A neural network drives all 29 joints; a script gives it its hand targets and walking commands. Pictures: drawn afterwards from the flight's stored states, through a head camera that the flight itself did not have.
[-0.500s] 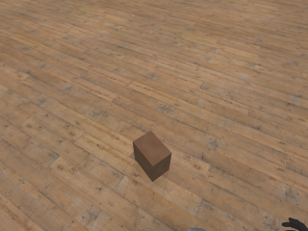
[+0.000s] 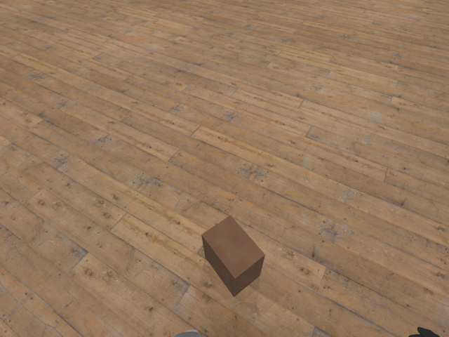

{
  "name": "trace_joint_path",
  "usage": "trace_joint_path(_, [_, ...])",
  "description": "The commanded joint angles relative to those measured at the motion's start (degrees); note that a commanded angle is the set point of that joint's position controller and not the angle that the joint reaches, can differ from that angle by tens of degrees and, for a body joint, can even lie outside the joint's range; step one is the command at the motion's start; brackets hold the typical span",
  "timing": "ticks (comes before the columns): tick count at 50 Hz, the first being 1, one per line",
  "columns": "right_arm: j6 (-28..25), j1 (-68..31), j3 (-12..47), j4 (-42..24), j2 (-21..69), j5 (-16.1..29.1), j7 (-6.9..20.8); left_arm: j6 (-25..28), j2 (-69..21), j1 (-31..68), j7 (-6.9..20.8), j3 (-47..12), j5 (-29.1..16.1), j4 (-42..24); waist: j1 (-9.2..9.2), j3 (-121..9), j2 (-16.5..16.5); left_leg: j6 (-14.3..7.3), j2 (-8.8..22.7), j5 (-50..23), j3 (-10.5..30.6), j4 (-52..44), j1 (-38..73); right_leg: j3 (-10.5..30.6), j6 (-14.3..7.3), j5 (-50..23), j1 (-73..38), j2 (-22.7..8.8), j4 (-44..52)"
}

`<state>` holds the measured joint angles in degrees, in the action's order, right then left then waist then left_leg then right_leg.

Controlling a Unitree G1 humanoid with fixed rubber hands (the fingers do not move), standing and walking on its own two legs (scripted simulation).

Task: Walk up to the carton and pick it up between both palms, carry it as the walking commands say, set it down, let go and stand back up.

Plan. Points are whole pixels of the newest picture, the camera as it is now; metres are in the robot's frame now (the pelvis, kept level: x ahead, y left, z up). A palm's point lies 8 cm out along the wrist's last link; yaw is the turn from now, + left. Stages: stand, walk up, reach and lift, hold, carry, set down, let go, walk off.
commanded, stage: walk up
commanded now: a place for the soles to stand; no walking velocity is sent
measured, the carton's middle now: (232, 256) +0.52 +0.02 -0.64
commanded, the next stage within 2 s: none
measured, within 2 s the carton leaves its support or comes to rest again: neither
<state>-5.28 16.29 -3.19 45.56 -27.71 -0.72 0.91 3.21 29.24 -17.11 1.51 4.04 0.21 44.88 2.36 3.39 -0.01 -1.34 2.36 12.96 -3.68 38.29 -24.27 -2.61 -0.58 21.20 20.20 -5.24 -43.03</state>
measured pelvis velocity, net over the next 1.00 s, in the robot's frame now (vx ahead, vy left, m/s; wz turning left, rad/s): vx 0.06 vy -0.05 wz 0.05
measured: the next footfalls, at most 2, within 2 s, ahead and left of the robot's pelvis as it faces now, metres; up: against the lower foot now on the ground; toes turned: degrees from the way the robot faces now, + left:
right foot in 1.16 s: +0.16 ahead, -0.26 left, +0.00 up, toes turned +7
left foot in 1.36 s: +0.15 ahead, -0.03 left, +0.00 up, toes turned +18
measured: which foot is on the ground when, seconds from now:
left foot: down 0.00-1.00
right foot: down 0.00-0.86, up 0.88-1.00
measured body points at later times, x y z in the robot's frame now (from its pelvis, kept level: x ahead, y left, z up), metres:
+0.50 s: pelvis +0.05 -0.01 +0.02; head +0.06 +0.00 +0.47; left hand +0.18 +0.32 -0.09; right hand +0.19 -0.34 -0.08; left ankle +0.08 +0.12 -0.71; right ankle +0.06 -0.15 -0.71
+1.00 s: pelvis +0.06 -0.05 +0.02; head +0.09 -0.03 +0.47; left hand +0.22 +0.30 -0.06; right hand +0.12 -0.41 -0.06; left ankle +0.08 +0.12 -0.71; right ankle +0.06 -0.19 -0.67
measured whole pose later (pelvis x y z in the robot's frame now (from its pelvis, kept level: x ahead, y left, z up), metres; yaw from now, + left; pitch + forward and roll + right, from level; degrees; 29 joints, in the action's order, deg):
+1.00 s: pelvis +0.06 -0.05 +0.02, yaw +3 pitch +0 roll +1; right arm -4.2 15.2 -4.7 56.9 -27.0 -1.7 -5.1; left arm -4.6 27.1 -0.9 6.0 6.7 3.9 46.2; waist -0.5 3.8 3.5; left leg 1.9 2.9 10.9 0.4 26.5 -16.0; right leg 3.8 -0.5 22.5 25.6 -2.4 -54.1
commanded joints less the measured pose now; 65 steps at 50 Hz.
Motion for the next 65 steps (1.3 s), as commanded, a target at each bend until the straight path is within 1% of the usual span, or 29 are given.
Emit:
trace_joint_path(1, [-0.8, 4.9, -3.9, -1.6, -17.4, -0.3, -1.7, -1.6, 3.7, 1.3, -1.6, -0.1, -1.0, -3.2, -4.87, -6.4, -10.9, -11.7, 23.1, 5.4, 35.0, -20.2, 13.8, 3.5, -0.9, 14.3, 16.2, 2.8, -10.9])
trace_joint_path(2, [-0.5, 2.1, -3.5, -1.4, -15.5, 0.4, -1.6, -2.1, 7.5, 1.4, -2.0, 0.6, -1.0, -1.1, -4.05, -5.0, -5.0, -13.6, 21.7, 3.4, 32.4, -17.7, 12.4, 6.8, -0.4, 12.3, 13.1, 1.0, -14.2])
trace_joint_path(6, [0.3, -5.3, -2.0, 0.2, -12.1, 0.4, -2.0, -1.4, 6.4, -1.8, -1.7, 1.1, -0.7, 4.6, -1.62, -4.1, -10.4, -9.4, 13.7, -13.0, 14.6, -10.4, 5.6, 2.6, -1.3, 5.0, 3.0, 1.3, -3.7])
trace_joint_path(8, [0.8, -7.7, -1.4, 0.7, -11.1, 0.7, -1.8, -1.1, 5.9, -1.7, -1.7, 1.3, -0.2, 6.0, -0.48, -5.4, -8.6, -6.8, 11.1, -10.4, 9.9, -6.7, 1.4, 0.2, -1.9, -4.8, -6.0, 2.9, 6.3])
trace_joint_path(9, [1.1, -8.1, -0.8, 0.9, -9.7, 0.9, -1.8, -0.9, 6.9, -0.5, -1.8, 1.4, 0.5, 6.0, -0.33, -5.6, -6.1, -4.6, 10.1, -6.6, 9.0, -5.1, -0.7, 2.8, -2.4, -9.9, -8.6, 1.5, 8.7])
trace_joint_path(10, [1.3, -7.8, -0.4, 0.9, -7.8, 1.3, -1.7, -0.7, 8.8, 2.5, -1.8, 1.4, 0.8, 4.9, -1.66, -5.0, -2.6, -2.3, 7.5, 0.0, 7.1, -3.8, -1.2, 10.1, -3.7, -9.7, -5.6, -3.2, 12.2])
trace_joint_path(11, [1.3, -7.9, -0.4, 1.8, -7.6, 1.7, -1.9, -0.5, 9.7, 6.7, -1.5, 1.1, 0.4, 4.8, -3.78, -5.4, -0.6, -1.1, 4.0, 4.5, 4.6, -3.9, 3.9, 13.5, -5.0, -8.9, 0.1, -5.0, 12.7])
trace_joint_path(13, [1.2, -9.8, -0.4, 3.7, -9.3, 1.1, -1.9, -0.9, 7.5, 8.6, -1.0, 0.1, 0.1, 6.0, -3.02, -4.7, -3.0, -1.5, 6.0, 3.5, 7.0, -7.3, 7.5, 8.4, -3.3, -9.7, 1.3, -1.9, 10.0])
trace_joint_path(15, [0.9, -10.8, -0.2, 5.4, -10.2, 0.9, -2.0, -1.4, 6.4, 8.0, -1.0, -0.4, -0.3, 8.0, -1.79, -6.5, -3.0, -2.7, 8.7, -3.7, 9.3, -9.0, 7.0, 5.9, -2.2, -13.6, -3.7, -0.2, 8.1])
trace_joint_path(19, [1.2, -13.5, 0.6, 7.6, -8.8, 1.2, -2.0, -1.8, 5.9, 10.0, -1.1, -1.0, -0.5, 10.4, -1.79, -6.4, -1.8, -1.7, 7.0, -7.0, 6.5, -9.6, 8.4, 6.8, -2.6, -17.6, -6.4, -1.4, 11.7])
trace_joint_path(27, [2.0, -16.4, 1.3, 12.4, -7.5, 1.1, -1.5, -1.9, 5.4, 15.8, -1.0, -1.9, -0.4, 14.0, -2.7, -6.0, 1.5, -0.6, 6.2, -7.6, 5.0, -15.3, 14.1, 7.4, -1.7, -16.1, -7.7, -2.5, 20.2])
trace_joint_path(43, [2.4, -17.2, 1.4, 16.5, -6.0, 0.5, -1.1, -2.0, 4.3, 17.7, -0.9, -2.0, 0.0, 17.0, -2.82, -5.7, 0.5, 0.4, 6.7, -6.9, 4.1, -22.0, 17.8, 6.5, -0.9, -14.4, -10.5, -2.7, 26.8])
trace_joint_path(44, [2.4, 0.2, -3.3, 17.1, -16.0, 0.0, -3.7, -5.0, 10.5, 22.2, 2.1, 3.8, 5.2, 6.9, -5.7, -1.9, 7.4, -3.5, 10.8, 4.5, 14.2, -22.4, 17.0, -2.6, -1.8, 5.0, -3.5, 2.4, 12.0])
trace_joint_path(45, [2.0, 3.2, -5.6, 15.8, -20.1, -0.9, -4.9, -6.7, 6.7, 22.8, 3.5, 3.5, 5.2, 2.8, -7.03, -0.5, -4.2, -9.3, 18.1, 8.5, 28.3, -24.9, 24.6, 1.4, -1.2, 8.6, 13.7, 3.7, -1.0])
trace_joint_path(46, [1.6, 2.7, -6.7, 12.6, -20.5, -1.1, -6.0, -7.8, 5.2, 22.3, 4.2, 3.7, 5.2, -0.9, -6.35, -1.4, -4.7, -13.4, 22.6, 11.0, 33.8, -24.3, 26.0, 8.5, -0.6, 7.1, 21.5, 0.9, -11.1])
trace_joint_path(47, [0.8, 0.5, -6.6, 10.2, -19.0, -0.8, -6.9, -8.3, 5.2, 20.2, 4.6, 4.2, 4.6, -2.5, -4.02, -2.0, -3.3, -12.5, 21.9, 9.3, 31.4, -22.0, 23.9, 12.6, -0.4, 3.7, 22.6, -1.3, -16.4])
trace_joint_path(49, [0.0, -0.6, -5.4, 6.6, -17.3, -1.2, -7.7, -8.0, 5.2, 17.6, 5.2, 5.1, 3.5, -4.9, -1.74, -3.5, -2.6, -9.5, 16.6, 7.5, 24.2, -19.3, 17.2, 13.4, 0.0, 1.8, 18.0, -2.2, -16.3])
trace_joint_path(51, [-0.4, 0.1, -5.3, 4.5, -18.8, -1.9, -7.9, -8.0, 5.1, 17.2, 6.1, 5.8, 3.6, -6.6, -1.91, -3.1, -4.9, -9.5, 13.7, 6.9, 20.5, -18.1, 8.8, 9.2, 0.3, 3.0, 12.1, -0.5, -14.1])
trace_joint_path(53, [-0.7, 1.9, -6.1, 3.0, -20.5, -2.3, -7.9, -8.2, 5.3, 17.6, 6.7, 6.3, 3.8, -8.7, -2.25, -3.3, -7.7, -9.3, 12.7, 9.1, 20.2, -16.1, 3.9, 7.2, 0.1, 4.2, 7.9, 0.2, -10.5])
trace_joint_path(55, [-0.5, 1.0, -6.4, 1.5, -21.0, -2.6, -7.9, -8.2, 5.6, 13.9, 6.7, 6.9, 3.7, -9.3, -0.47, -4.3, -10.9, -7.7, 11.3, 8.1, 19.2, -13.6, -1.6, 3.8, -0.9, 4.0, 1.1, 1.7, -6.1])
trace_joint_path(56, [-0.2, -0.7, -6.4, 0.7, -20.8, -2.8, -7.9, -8.1, 5.7, 9.9, 6.5, 7.1, 3.7, -8.8, 1.88, -5.3, -11.3, -6.5, 10.2, 6.4, 17.1, -10.9, -6.2, 1.1, -1.6, 3.4, -5.4, 2.7, -1.6])
trace_joint_path(57, [0.3, -1.1, -5.9, 0.1, -18.9, -3.1, -8.0, -7.8, 7.1, 4.2, 6.1, 7.7, 3.9, -7.5, 4.98, -6.8, -6.0, -4.6, 6.6, 8.9, 13.2, -2.8, -13.5, -0.8, -2.5, 3.3, -15.1, 4.6, 3.5])
trace_joint_path(58, [0.8, 1.4, -4.4, -0.4, -13.5, -3.1, -8.2, -7.3, 10.9, -0.9, 5.6, 8.4, 4.7, -7.0, 7.41, -6.3, 11.6, -1.7, -1.3, 18.3, 5.4, 14.7, -21.2, 10.0, -6.1, 12.9, -17.8, -2.7, 16.0])
trace_joint_path(59, [0.8, 1.9, -4.6, -2.6, -12.6, -1.4, -9.2, -7.3, 17.6, 5.1, 4.8, 9.4, 3.8, -10.7, 4.99, -5.1, 19.9, 1.1, -5.1, 27.0, 0.3, 23.7, -26.4, 29.4, -12.8, 20.5, -12.2, -17.4, 27.8])
trace_joint_path(60, [0.9, 0.5, -4.7, -1.2, -14.7, -1.5, -10.0, -7.7, 16.0, 9.1, 4.5, 9.2, 2.9, -12.1, 2.62, -1.6, 14.2, 0.3, -1.4, 21.5, 4.0, 29.5, -22.2, 29.2, -15.1, 19.4, -6.3, -15.8, 28.4])
trace_joint_path(61, [0.7, 2.7, -4.8, 0.1, -15.4, -1.7, -9.7, -7.8, 14.0, 10.8, 4.0, 8.4, 3.3, -12.6, 0.46, 0.2, 12.1, -0.2, -0.8, 18.6, 3.2, 30.9, -17.5, 24.8, -15.5, 16.4, -1.9, -15.3, 26.6])
trace_joint_path(62, [0.7, 6.3, -5.1, 1.8, -16.3, -1.2, -9.1, -7.9, 12.3, 12.8, 3.7, 7.8, 3.4, -13.2, -1.47, 0.6, 11.6, -0.1, 1.3, 16.4, 2.8, 26.6, -12.5, 18.5, -14.2, 13.5, -0.7, -12.9, 23.3])
trace_joint_path(63, [0.7, 10.2, -5.3, 3.3, -17.0, -0.4, -8.4, -7.9, 11.1, 15.2, 3.5, 7.2, 3.5, -13.8, -3.38, 1.0, 13.2, 0.2, 1.7, 14.9, 2.2, 22.1, -7.2, 14.1, -12.8, 9.0, 1.0, -10.5, 20.0])
trace_joint_path(65, [0.4, 14.3, -5.4, 4.0, -15.8, 0.3, -7.7, -8.2, 9.6, 15.7, 3.3, 6.2, 3.6, -15.4, -4.79, 0.3, 12.0, -1.0, 0.2, 11.7, 1.0, 11.2, 3.1, 9.0, -12.0, -2.0, 4.5, -9.2, 13.2])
